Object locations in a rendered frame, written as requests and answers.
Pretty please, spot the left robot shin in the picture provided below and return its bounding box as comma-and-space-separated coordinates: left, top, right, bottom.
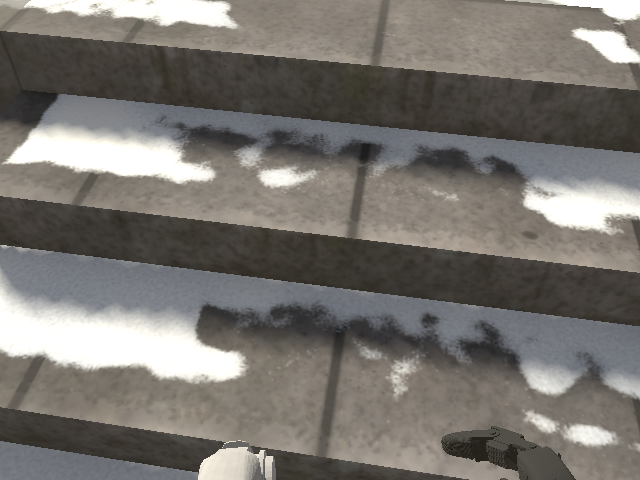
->
198, 440, 254, 477

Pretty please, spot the right robot hand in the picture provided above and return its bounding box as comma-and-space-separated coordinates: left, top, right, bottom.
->
441, 426, 576, 480

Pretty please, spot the robot left thigh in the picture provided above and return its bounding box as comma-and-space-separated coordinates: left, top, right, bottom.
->
198, 447, 276, 480

